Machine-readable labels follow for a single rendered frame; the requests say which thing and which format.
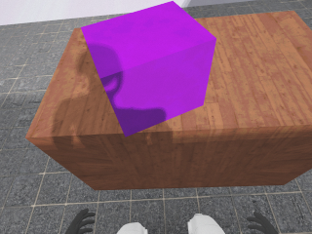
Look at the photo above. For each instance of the robot left thigh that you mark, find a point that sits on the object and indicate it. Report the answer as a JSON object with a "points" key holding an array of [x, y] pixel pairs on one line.
{"points": [[132, 228]]}

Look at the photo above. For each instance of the robot left hand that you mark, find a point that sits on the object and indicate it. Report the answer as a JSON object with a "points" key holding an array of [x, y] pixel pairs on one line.
{"points": [[78, 222]]}

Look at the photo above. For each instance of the carton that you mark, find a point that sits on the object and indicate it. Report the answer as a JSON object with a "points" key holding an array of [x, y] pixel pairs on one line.
{"points": [[154, 64]]}

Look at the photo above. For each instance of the robot thigh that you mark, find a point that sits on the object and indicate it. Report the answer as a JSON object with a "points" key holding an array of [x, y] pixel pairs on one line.
{"points": [[132, 228], [203, 224]]}

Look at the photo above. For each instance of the robot right thigh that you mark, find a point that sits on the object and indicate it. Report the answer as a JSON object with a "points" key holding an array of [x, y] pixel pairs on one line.
{"points": [[203, 224]]}

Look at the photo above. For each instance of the pedestal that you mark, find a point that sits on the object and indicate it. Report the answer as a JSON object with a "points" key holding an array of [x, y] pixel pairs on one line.
{"points": [[254, 128]]}

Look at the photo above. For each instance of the robot right hand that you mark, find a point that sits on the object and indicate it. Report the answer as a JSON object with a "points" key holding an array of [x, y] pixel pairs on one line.
{"points": [[266, 227]]}

